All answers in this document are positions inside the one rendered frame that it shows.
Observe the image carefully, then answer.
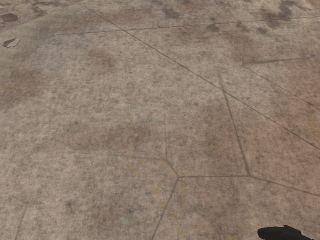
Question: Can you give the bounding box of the right robot hand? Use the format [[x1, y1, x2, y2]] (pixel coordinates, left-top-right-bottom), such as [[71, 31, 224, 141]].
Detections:
[[257, 225, 314, 240]]

